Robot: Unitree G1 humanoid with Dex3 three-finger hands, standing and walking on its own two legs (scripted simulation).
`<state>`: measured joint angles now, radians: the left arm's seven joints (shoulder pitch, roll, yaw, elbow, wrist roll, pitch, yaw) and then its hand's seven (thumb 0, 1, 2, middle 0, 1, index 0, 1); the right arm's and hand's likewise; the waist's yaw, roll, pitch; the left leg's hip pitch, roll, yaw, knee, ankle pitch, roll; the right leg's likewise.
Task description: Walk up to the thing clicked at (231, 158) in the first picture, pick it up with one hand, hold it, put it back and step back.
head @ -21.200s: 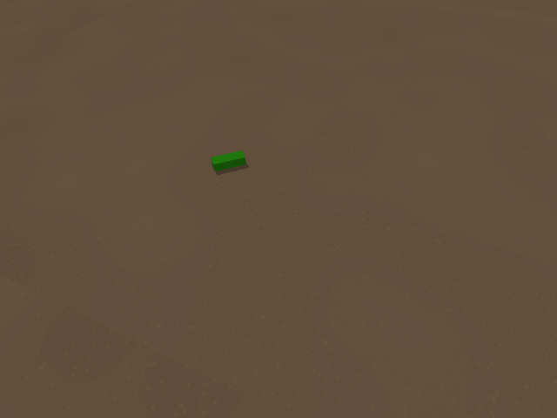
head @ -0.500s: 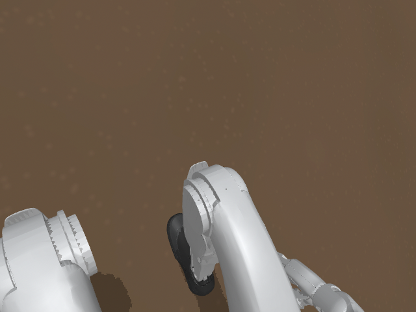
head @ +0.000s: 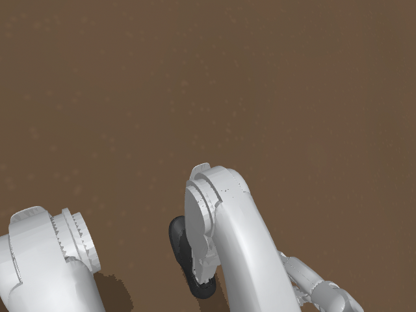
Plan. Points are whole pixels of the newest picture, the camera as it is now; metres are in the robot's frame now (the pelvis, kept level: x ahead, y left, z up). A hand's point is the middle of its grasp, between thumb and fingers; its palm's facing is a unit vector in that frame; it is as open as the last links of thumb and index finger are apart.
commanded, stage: close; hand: left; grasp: from above
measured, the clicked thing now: out of the picture +0.42 +0.40 -0.26
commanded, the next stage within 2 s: settle in 0.60 s
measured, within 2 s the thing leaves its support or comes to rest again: leaves its support in 1.02 s
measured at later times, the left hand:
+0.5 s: hand out of the picture +0.40 +0.39 -0.24, palm faces -0.44 -0.18 -0.88, open 9.3 cm
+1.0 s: hand out of the picture +0.40 +0.39 -0.23, palm faces -0.42 -0.17 -0.89, open 9.0 cm
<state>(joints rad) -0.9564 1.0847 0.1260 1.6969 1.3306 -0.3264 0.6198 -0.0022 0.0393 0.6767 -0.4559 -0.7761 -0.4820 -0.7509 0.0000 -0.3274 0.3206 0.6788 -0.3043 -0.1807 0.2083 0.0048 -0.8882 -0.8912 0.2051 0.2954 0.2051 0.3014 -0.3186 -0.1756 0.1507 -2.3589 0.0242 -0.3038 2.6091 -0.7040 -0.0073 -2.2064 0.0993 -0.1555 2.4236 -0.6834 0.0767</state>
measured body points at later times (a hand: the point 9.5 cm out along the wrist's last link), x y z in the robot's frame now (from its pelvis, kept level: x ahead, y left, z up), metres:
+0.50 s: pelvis +0.00 +0.00 +0.00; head +0.24 +0.17 +0.34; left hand +0.41 +0.39 -0.19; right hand +0.11 -0.24 -0.06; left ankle +0.06 +0.13 -0.25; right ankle +0.12 -0.13 -0.25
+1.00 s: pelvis +0.00 +0.00 +0.00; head +0.24 +0.16 +0.34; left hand +0.42 +0.39 -0.18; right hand +0.11 -0.25 -0.05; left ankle +0.06 +0.13 -0.25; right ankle +0.12 -0.13 -0.25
